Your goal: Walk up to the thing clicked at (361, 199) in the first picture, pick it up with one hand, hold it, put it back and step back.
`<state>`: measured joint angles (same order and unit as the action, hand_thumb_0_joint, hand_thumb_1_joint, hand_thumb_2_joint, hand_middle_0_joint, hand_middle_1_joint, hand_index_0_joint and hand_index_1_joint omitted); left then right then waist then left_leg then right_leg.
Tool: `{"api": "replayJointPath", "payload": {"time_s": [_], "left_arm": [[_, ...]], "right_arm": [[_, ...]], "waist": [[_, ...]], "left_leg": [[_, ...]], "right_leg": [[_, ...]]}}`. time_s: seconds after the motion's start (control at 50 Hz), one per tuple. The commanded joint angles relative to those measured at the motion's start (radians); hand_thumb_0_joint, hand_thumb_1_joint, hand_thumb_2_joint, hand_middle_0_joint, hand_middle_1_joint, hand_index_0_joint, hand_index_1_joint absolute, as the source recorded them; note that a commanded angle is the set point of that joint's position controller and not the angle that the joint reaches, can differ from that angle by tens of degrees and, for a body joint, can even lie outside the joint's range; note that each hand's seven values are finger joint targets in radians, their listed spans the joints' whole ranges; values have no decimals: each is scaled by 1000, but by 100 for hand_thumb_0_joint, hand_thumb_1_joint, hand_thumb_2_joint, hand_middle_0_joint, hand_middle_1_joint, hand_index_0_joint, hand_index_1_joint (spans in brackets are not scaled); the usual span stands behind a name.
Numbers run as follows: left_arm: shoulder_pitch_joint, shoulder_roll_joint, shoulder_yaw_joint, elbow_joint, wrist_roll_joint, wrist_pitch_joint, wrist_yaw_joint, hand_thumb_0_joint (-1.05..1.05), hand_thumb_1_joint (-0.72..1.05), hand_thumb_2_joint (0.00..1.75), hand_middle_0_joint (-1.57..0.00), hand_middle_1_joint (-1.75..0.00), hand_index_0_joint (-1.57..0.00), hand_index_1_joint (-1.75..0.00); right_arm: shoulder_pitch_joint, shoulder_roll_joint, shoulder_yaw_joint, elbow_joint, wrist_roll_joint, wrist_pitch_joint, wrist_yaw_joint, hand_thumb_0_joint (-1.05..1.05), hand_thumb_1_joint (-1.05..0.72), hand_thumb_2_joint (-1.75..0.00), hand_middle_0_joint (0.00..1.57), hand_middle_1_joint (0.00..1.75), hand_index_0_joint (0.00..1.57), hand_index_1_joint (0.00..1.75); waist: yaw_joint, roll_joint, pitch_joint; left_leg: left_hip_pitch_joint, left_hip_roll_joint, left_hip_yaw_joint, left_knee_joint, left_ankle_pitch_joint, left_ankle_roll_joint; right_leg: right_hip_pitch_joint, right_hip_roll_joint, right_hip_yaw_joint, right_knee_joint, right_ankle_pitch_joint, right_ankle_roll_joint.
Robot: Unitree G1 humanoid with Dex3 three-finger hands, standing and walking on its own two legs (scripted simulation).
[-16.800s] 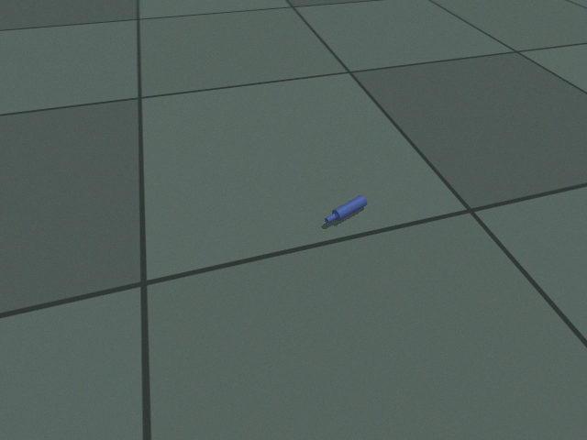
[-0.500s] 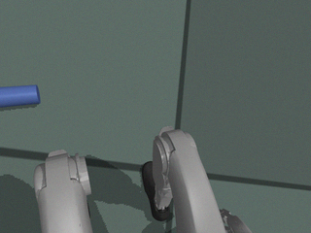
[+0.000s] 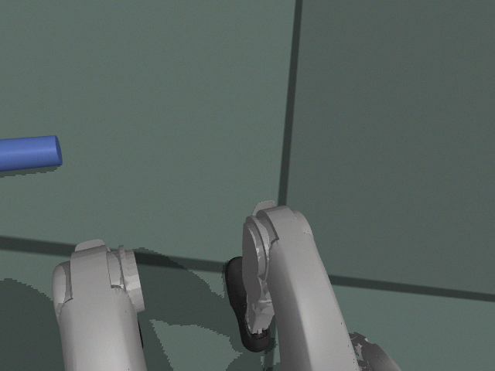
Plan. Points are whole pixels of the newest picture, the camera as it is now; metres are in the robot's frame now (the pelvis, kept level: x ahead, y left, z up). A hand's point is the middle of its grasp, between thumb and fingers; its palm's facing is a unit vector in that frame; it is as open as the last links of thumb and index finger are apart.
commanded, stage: approach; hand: left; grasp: from above
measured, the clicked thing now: out of the picture +0.49 +0.34 -0.29
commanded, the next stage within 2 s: close in in 0.64 s
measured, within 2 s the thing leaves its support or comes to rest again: neither
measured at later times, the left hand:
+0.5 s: hand out of the picture +0.49 +0.30 -0.18, palm faces -0.44 -0.04 -0.90, open 13.9 cm
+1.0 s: hand out of the picture +0.48 +0.31 -0.19, palm faces -0.44 -0.07 -0.89, open 13.7 cm
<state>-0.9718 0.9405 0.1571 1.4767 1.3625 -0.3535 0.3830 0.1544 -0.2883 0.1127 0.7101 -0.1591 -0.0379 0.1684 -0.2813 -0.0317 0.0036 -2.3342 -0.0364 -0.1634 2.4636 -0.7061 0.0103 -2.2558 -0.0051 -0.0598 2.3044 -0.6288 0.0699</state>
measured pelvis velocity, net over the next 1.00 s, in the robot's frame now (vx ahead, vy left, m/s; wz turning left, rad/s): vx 0.00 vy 0.00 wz -0.01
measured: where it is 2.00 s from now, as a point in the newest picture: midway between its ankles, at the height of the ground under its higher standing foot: (193, 345)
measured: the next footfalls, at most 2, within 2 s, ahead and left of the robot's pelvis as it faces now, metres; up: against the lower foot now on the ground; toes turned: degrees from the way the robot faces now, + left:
none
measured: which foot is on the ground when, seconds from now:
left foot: down 0.00-1.00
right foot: down 0.00-1.00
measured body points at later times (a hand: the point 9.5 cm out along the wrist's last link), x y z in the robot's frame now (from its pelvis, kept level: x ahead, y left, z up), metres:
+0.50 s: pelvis +0.00 +0.00 +0.00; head +0.26 +0.08 +0.36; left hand +0.51 +0.30 -0.13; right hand +0.02 -0.27 -0.08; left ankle +0.07 +0.12 -0.29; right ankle +0.12 -0.14 -0.29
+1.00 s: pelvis +0.00 +0.00 +0.00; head +0.25 +0.11 +0.35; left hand +0.49 +0.31 -0.14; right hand +0.05 -0.28 -0.07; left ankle +0.07 +0.12 -0.29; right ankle +0.12 -0.14 -0.29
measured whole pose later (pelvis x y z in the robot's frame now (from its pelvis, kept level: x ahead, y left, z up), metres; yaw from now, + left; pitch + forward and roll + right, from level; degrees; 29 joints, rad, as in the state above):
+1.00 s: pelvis +0.00 +0.00 +0.00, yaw -1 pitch +32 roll -13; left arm -1.08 0.93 0.10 1.59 1.41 -0.33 0.44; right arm 0.15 -0.31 0.16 0.66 -0.17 -0.06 0.17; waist -0.34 -0.05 0.03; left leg -2.34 -0.04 -0.18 2.48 -0.70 0.01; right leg -2.26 0.00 -0.08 2.31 -0.62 0.06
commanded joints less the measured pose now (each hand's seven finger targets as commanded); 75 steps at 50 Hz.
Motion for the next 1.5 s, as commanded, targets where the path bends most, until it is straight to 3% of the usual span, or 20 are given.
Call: {"api": "replayJointPath", "payload": {"time_s": [0.0, 0.12, 0.26, 0.34, 0.42, 0.46, 0.52, 0.58, 0.62, 0.68, 0.72, 0.9, 0.96, 0.98, 1.04, 1.08, 1.12, 1.26, 1.36, 1.48], "left_arm": [[-310, 223, -1, -170, -35, -1, 37, 0, -54, 104, -7, -100, -6, -101], [-447, 131, -81, -153, -31, 11, 45, 0, -53, 102, -7, -101, -7, -101], [-439, 190, -54, 10, 23, 84, 93, 0, -53, 102, -7, -101, -7, -100], [-394, 263, -7, -12, 7, 131, 96, 0, -51, 100, -7, -102, -8, -100], [-296, 263, 5, -50, -47, 155, 57, 0, -52, 100, -6, -102, -8, -100], [-285, 303, 35, -115, -57, 152, 25, 0, -51, 99, -6, -103, -8, -101], [-317, 292, 42, -179, -89, 116, -15, 0, -53, 100, -6, -102, -8, -101], [-365, 270, 32, -243, -96, 66, -39, 0, -53, 100, -6, -103, -8, -102], [-382, 194, -26, -210, -96, 38, -50, 0, -53, 101, -6, -103, -8, -102], [-379, 171, -60, -167, -81, 8, -35, 0, -52, 101, -7, -103, -8, -101], [-380, 180, -62, -175, -62, -1, -15, 0, -49, 106, -8, -106, -10, -104], [-415, 206, -57, -19, 27, 21, 96, 0, -51, 103, -6, -102, -8, -100], [-425, 267, -13, -4, 37, 36, 131, 0, -50, 103, -7, -101, -7, -101], [-414, 247, -23, 37, 43, 45, 135, 0, -51, 104, -6, -101, -6, -101], [-427, 229, -34, 67, 31, 55, 141, 0, -50, 102, -6, -102, -7, -101], [-391, 297, 6, 81, 39, 65, 147, 0, -50, 102, -6, -101, -6, -101], [-397, 280, 0, 67, 27, 62, 143, 0, -50, 102, -6, -102, -7, -101], [-388, 336, 20, 27, 13, 47, 141, 0, -51, 99, -6, -101, -6, -100], [-339, 401, 60, 26, 9, 36, 151, 0, -53, 103, -7, -98, -6, -100], [-309, 391, 50, 41, 14, 40, 164, 0, -52, 109, -9, -99, -6, -101]], "right_arm": [[209, -286, -96, -3, 0, 1, -18, 0, -89, -89, 20, 30, 20, 30], [235, -282, -88, 16, 1, -5, -22, 0, -89, -89, 20, 30, 20, 30], [247, -304, -57, -4, -7, -16, -25, 0, -89, -89, 20, 30, 20, 30], [238, -306, -46, -37, 4, -20, -19, 0, -89, -89, 20, 30, 20, 30], [209, -294, -48, -61, 19, -22, -15, 0, -89, -89, 20, 30, 20, 30], [212, -307, -58, -80, 23, -26, -15, 0, -89, -89, 20, 30, 20, 30], [227, -321, -66, -86, 17, -23, -19, 0, -89, -89, 20, 30, 20, 30], [258, -319, -72, -72, 8, -15, -23, 0, -89, -89, 20, 30, 20, 30], [274, -310, -70, -50, 3, -12, -22, 0, -89, -89, 20, 30, 20, 30], [286, -310, -67, -20, -4, -7, -24, 0, -89, -89, 20, 30, 20, 30], [278, -304, -63, -15, -6, -3, -24, 0, -89, -89, 20, 30, 20, 30], [229, -312, -37, -26, -18, -8, -15, 0, -89, -89, 20, 30, 20, 30], [211, -323, -34, -40, -25, -22, -13, 0, -89, -89, 20, 30, 20, 30], [214, -325, -29, -44, -29, -29, -11, 0, -89, -90, 20, 30, 20, 30], [202, -331, -20, -55, -33, -50, -8, 0, -89, -89, 20, 30, 20, 30], [214, -344, -19, -49, -38, -56, -9, 0, -89, -90, 20, 30, 20, 30], [211, -349, -17, -59, -44, -64, -5, 0, -89, -90, 20, 30, 20, 30], [224, -374, 4, -72, -61, -83, 3, 0, -89, -90, 20, 30, 20, 30], [228, -386, 18, -73, -71, -84, 8, 0, -89, -90, 20, 30, 20, 30], [231, -381, 31, -81, -80, -89, 21, 0, -89, -90, 20, 30, 20, 30]], "waist": [[-23, 409, -659], [-83, 403, -638], [-87, 445, -627], [-54, 465, -668], [-22, 400, -695], [-23, 375, -677], [-50, 349, -653], [-69, 362, -686], [-96, 359, -647], [-95, 359, -612], [-69, 390, -662], [-94, 449, -572], [-91, 440, -581], [-112, 417, -552], [-135, 407, -510], [-122, 413, -544], [-127, 440, -544], [-149, 452, -539], [-133, 451, -532], [-141, 465, -521]], "left_leg": [[577, 11, 80, -302, 193, 8], [552, 13, 81, -293, 161, 11], [589, 13, 70, -305, 244, -1], [569, 8, 89, -304, 269, 5], [491, 3, 115, -286, 241, 22], [466, 1, 122, -272, 242, 25], [436, 2, 115, -258, 207, 21], [476, 6, 104, -251, 216, 14], [472, 9, 99, -252, 179, 11], [488, 9, 95, -247, 162, 8], [551, 12, 89, -259, 210, 1], [570, 14, 67, -286, 229, -1], [544, 14, 73, -278, 207, 5], [526, 14, 79, -264, 197, 9], [488, 15, 64, -264, 160, 11], [521, 19, 62, -256, 176, 8], [536, 23, 50, -261, 190, 0], [538, 30, 53, -207, 236, -6], [523, 32, 50, -194, 253, -9], [549, 41, 43, -185, 295, -13]], "right_leg": [[260, 25, -119, -181, 173, -92], [242, 31, -123, -196, 163, -93], [230, 24, -135, -158, 222, -94], [290, 26, -123, -156, 245, -98], [370, 34, -103, -177, 229, -99], [389, 30, -95, -184, 229, -97], [388, 27, -100, -212, 183, -102], [390, 27, -109, -217, 185, -101], [357, 29, -116, -227, 153, -100], [325, 32, -127, -231, 133, -98], [328, 34, -130, -210, 176, -100], [233, 35, -152, -154, 202, -97], [249, 36, -148, -153, 194, -97], [244, 37, -144, -157, 191, -95], [221, 37, -152, -153, 162, -91], [236, 38, -153, -145, 170, -89], [237, 36, -160, -136, 175, -88], [275, 43, -167, -129, 210, -91], [311, 50, -177, -132, 218, -96], [325, 56, -184, -116, 255, -91]]}}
